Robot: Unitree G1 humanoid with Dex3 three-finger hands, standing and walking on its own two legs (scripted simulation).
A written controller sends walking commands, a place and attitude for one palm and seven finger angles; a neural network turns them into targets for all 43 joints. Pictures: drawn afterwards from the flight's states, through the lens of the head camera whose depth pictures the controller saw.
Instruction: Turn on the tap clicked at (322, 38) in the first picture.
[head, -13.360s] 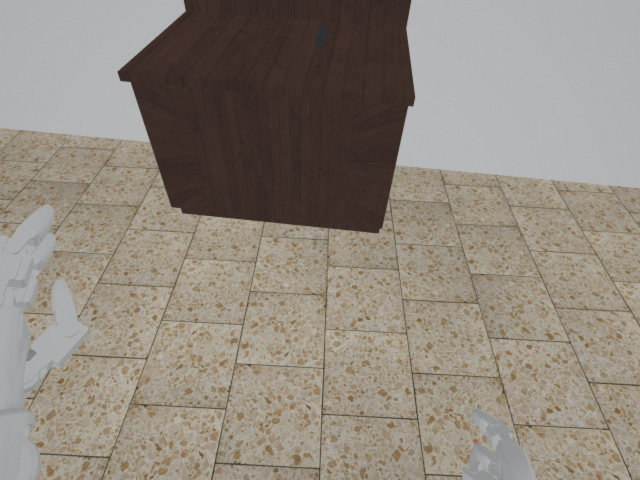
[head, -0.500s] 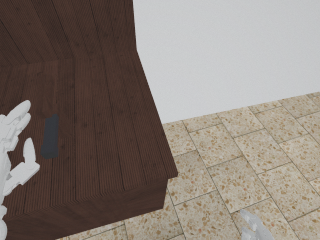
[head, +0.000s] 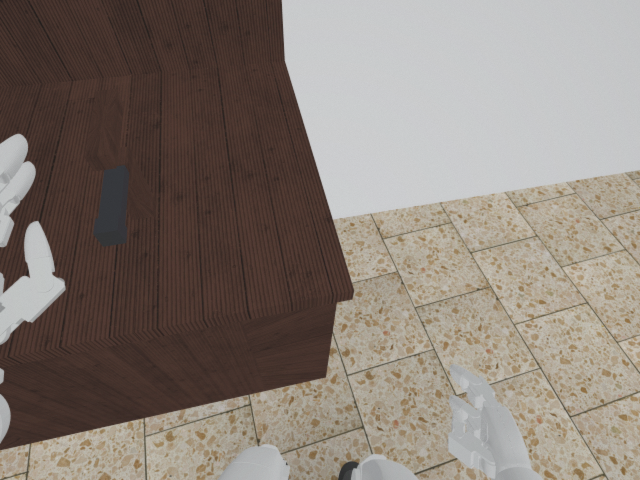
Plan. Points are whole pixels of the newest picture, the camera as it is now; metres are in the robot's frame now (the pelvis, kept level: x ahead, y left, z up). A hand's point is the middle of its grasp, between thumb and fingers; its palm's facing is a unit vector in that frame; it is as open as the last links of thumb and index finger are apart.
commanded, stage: come to a stop and stand still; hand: left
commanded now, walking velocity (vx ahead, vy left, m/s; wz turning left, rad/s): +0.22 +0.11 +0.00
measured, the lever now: (110, 231) +0.35 +0.32 +0.06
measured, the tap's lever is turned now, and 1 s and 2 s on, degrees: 0 0 0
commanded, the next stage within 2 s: look again from close up in 1.40 s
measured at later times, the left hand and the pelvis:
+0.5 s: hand out of the picture +0.17 +0.27 +0.17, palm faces +0.38 -0.83 -0.41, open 7.4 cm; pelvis -0.04 +0.02 +0.01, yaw +2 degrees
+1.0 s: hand out of the picture +0.19 +0.31 +0.18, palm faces +0.44 -0.83 -0.35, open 7.4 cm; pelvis -0.01 +0.04 +0.02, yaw +4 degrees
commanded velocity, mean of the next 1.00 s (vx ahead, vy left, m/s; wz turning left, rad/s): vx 0.03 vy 0.03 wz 0.00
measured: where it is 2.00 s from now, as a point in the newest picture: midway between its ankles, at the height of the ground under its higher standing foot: outside the picture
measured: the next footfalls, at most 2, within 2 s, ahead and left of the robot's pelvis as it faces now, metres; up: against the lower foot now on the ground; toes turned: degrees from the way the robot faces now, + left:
none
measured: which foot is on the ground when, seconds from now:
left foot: down 0.00-1.00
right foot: down 0.00-1.00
